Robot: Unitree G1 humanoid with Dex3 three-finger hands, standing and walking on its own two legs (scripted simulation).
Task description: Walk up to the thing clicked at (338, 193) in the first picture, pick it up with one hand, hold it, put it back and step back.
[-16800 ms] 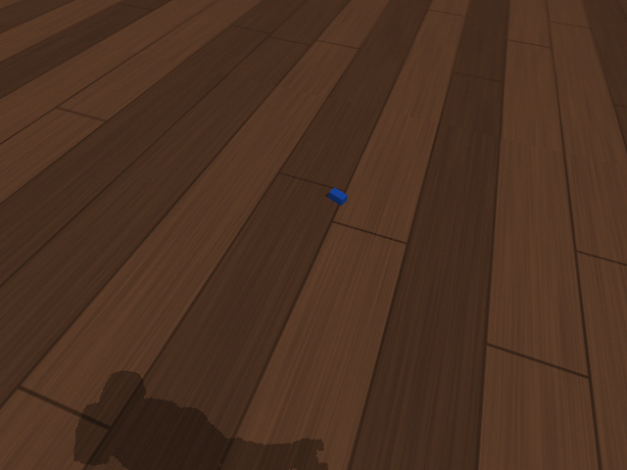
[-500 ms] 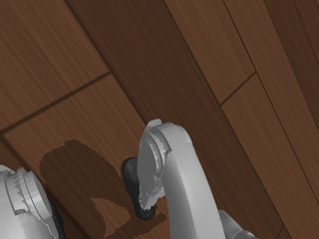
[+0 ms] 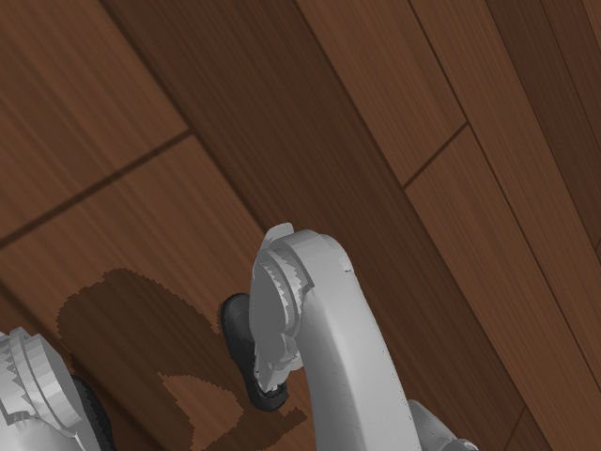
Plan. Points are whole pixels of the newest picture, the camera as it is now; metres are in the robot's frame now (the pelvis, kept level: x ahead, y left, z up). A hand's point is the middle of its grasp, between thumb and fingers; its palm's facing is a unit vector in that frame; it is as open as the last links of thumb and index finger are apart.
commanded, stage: close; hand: left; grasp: from above
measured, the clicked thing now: out of the picture +0.47 +0.32 -0.28
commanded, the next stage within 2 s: settle in 1.38 s
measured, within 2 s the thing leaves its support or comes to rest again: leaves its support in 1.80 s
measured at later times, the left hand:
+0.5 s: hand out of the picture +0.46 +0.31 -0.25, palm faces -0.48 -0.12 -0.87, open 9.8 cm
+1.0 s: hand out of the picture +0.46 +0.31 -0.25, palm faces -0.48 -0.12 -0.87, open 7.5 cm
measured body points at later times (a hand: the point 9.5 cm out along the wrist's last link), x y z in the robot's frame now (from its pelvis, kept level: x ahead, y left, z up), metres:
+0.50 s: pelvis +0.00 +0.00 +0.00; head +0.28 +0.13 +0.33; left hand +0.48 +0.31 -0.20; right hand +0.06 -0.25 -0.06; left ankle +0.05 +0.13 -0.26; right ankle +0.11 -0.12 -0.26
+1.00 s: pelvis +0.00 +0.00 +0.00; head +0.28 +0.12 +0.33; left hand +0.48 +0.32 -0.20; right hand +0.05 -0.25 -0.06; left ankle +0.05 +0.13 -0.26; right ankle +0.11 -0.12 -0.26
